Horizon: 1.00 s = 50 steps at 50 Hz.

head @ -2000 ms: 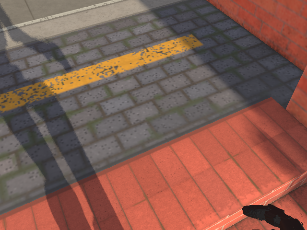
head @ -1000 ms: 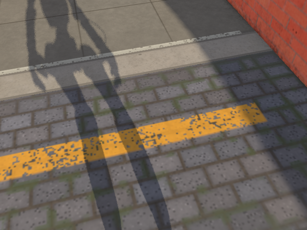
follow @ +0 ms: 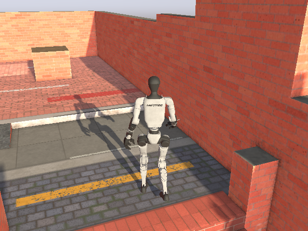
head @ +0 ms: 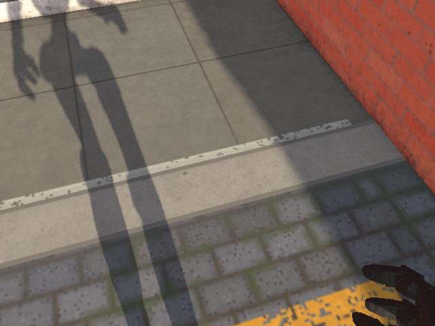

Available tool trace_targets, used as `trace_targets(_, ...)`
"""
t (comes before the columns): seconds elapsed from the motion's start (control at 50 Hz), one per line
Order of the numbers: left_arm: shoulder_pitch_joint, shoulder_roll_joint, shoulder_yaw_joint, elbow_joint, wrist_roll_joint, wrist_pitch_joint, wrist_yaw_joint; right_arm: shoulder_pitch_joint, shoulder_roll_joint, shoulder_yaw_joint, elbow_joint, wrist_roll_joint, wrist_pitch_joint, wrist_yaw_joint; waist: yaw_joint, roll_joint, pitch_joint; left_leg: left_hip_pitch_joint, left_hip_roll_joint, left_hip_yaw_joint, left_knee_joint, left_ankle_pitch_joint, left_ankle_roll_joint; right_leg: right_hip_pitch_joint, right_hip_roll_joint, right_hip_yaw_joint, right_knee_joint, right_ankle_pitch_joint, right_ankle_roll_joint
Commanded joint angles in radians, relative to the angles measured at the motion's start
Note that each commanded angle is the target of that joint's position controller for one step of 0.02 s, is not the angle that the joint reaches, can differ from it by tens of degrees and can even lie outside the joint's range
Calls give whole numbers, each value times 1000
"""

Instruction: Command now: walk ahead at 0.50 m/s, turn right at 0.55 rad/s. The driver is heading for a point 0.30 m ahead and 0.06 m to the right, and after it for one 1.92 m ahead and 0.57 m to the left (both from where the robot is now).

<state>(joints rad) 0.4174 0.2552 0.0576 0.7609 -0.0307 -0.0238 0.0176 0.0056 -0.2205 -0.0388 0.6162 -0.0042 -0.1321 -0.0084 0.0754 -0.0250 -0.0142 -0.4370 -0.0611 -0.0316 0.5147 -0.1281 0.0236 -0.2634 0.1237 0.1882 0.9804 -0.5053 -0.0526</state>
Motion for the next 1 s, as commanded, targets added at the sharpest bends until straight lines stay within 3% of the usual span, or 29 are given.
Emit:
trace_targets(0.02, -83, 148, 34, -126, 8, -16, 1, 239, -115, -53, -10, 3, 22, -15, -154, 82, -86, 553, 408, -482, -198, -165, 207, -561, -147, -48, 348, 102, 51)
trace_targets(0.04, -124, 127, 35, -145, 20, -15, -4, 209, -108, -49, 2, 0, 27, -11, -129, 71, -13, 431, 365, -401, -233, -95, 192, -543, -169, -61, 319, 146, 52)
trace_targets(0.06, -121, 104, 36, -151, 17, -12, -9, 188, -98, -44, 8, -10, 26, -7, -96, 92, 17, 341, 328, -322, -269, -55, 176, -501, -195, -67, 300, 166, 51)
trace_targets(0.1, -111, 65, 28, -150, 10, -2, -15, 169, -91, -44, 32, -6, 20, 3, -70, 131, 27, 248, 296, -212, -318, 13, 174, -452, -216, -93, 263, 189, 57)
trace_targets(0.18, -198, 50, 17, -176, 21, -1, -20, 190, -155, -62, 90, -7, 12, 6, -73, 86, 24, 230, 297, -78, -333, 226, 189, -441, -238, -91, 74, 332, 71)
trace_targets(0.24, -286, 16, -5, -186, 33, -25, -34, 208, -176, -58, 129, 13, 27, 8, -90, 79, 12, 190, 243, 14, -287, 437, 169, -293, -200, -159, -190, 458, 58)
trace_targets(0.3, -364, 53, 4, -212, 28, -39, -46, 271, -228, -66, 159, 38, 44, 13, -117, 105, -19, 273, 263, -29, -214, 432, 153, -228, -156, -169, -345, 484, 49)
trace_targets(0.34, -323, 80, 18, -203, 35, -45, -45, 265, -231, -63, 166, 47, 53, 10, -78, 119, -53, 305, 256, -56, -119, 402, 113, -116, -129, -173, -485, 525, 25)
trace_targets(0.36, -260, 108, 31, -180, 45, -48, -37, 278, -209, -56, 171, 45, 52, 10, -52, 108, -88, 281, 218, -48, -39, 411, 84, 15, -114, -188, -547, 602, 4)
trace_targets(0.38, -182, 172, 49, -173, 58, -51, -24, 297, -166, -41, 164, 26, 45, 10, -26, 62, -156, 184, 148, -12, 108, 257, 30, 206, -214, -119, -519, 930, -35)
trace_targets(0.4, -111, 226, 54, -186, 92, -39, -7, 392, -73, -7, 154, -2, 36, 16, -28, -159, -307, -134, 59, 31, 428, -329, -52, 570, -519, 135, -414, 1354, -184)
trace_targets(0.42, -85, 210, 51, -185, 70, -23, -10, 452, -118, -8, 167, 20, 43, 14, -1, -259, -463, -186, 50, -59, 635, -629, -71, 587, -620, 266, -440, 1303, -291)
trace_targets(0.44, -98, 174, 45, -183, 55, -11, -14, 395, -202, -38, 165, 39, 61, 10, 13, -151, -402, -233, 80, -77, 731, -588, -80, 498, -550, 204, -482, 1126, -270)
trace_targets(0.48, -217, 113, 24, -173, 39, -5, -9, 317, -171, -41, 146, 28, 107, -13, -41, -92, -217, -277, 129, -33, 710, -466, -98, 275, -469, 80, -567, 818, -207)
trace_targets(0.52, -319, 109, 26, -169, 56, -1, -4, 351, -143, -45, 147, 20, 154, -32, -106, -127, -130, -126, 132, -2, 688, -361, -117, 13, -423, -21, -671, 624, -181)
trace_targets(0.56, -367, 104, 29, -164, 61, -6, 2, 362, -123, -48, 133, 15, 172, -39, -130, -134, -101, -70, 127, 20, 643, -297, -113, -76, -414, -96, -710, 556, -178)
trace_targets(0.62, -374, 114, 37, -139, 51, -9, 16, 289, -105, -42, 89, 9, 176, -28, -115, -118, -98, -24, 149, 24, 475, -214, -83, -74, -424, -156, -710, 517, -170)
trace_targets(0.7, -351, 151, 52, -104, 31, 9, 24, 241, -133, -49, 43, 10, 183, -1, -100, -129, -107, 51, 141, 54, 317, -197, -41, -25, -464, -166, -685, 449, -155)
trace_targets(0.74, -357, 158, 55, -88, 15, 20, 25, 271, -132, -56, 45, 4, 185, 10, -123, -109, -98, 140, 110, 95, 163, -134, -2, -32, -449, -199, -624, 367, -108)
trace_targets(0.76, -338, 137, 52, -74, 10, 26, 26, 297, -144, -65, 55, -2, 185, 10, -124, -74, -85, 192, 81, 100, 89, -109, 27, -58, -414, -232, -555, 291, -62)
trace_targets(0.78, -285, 102, 47, -51, 17, 35, 23, 316, -190, -79, 53, -9, 183, 4, -111, 70, -36, 232, 128, -20, -54, 19, 73, -137, -339, -310, -381, 173, 17)
trace_targets(0.8, -256, 57, 33, -77, 56, 40, 18, 298, -303, -99, 11, -8, 181, -16, -63, 394, 4, 306, 372, -384, -145, 275, 202, -392, -178, -393, -45, -106, 132)
trace_targets(0.82, -385, 106, 46, -119, 54, 36, 28, 322, -323, -98, -9, -37, 162, -6, -148, 347, -22, 225, 440, -510, -226, 220, 326, -461, -118, -209, 133, -171, 122)
trace_targets(0.84, -408, 126, 55, -121, 35, 37, 33, 294, -301, -92, -11, -45, 141, -1, -134, 254, -17, 218, 394, -450, -232, 129, 297, -477, -135, -152, 202, -92, 103)
trace_targets(0.86, -381, 129, 60, -104, 32, 40, 39, 228, -274, -87, -21, -24, 129, -4, -96, 197, -17, 222, 343, -384, -214, 81, 235, -486, -152, -129, 199, 11, 91)
trace_targets(0.88, -359, 134, 66, -81, 42, 44, 46, 176, -233, -75, -33, -2, 129, -9, -77, 156, -35, 227, 309, -338, -197, 70, 190, -474, -162, -121, 192, 75, 92)
trace_targets(0.9, -344, 135, 69, -77, 49, 44, 49, 146, -218, -68, -44, 6, 131, -16, -63, 162, -54, 211, 289, -307, -184, 121, 178, -442, -155, -124, 206, 123, 99)
trace_targets(0.94, -329, 118, 66, -78, 43, 37, 43, 155, -195, -59, -55, 3, 134, -25, -57, 148, -97, 232, 261, -284, -167, 184, 177, -407, -135, -121, 207, 175, 107)
trace_targets(1.0, -357, 90, 51, -88, 36, 30, 39, 193, -208, -67, -54, 9, 136, -36, -79, 142, -109, 306, 250, -304, -152, 181, 181, -415, -124, -106, 49, 198, 122)
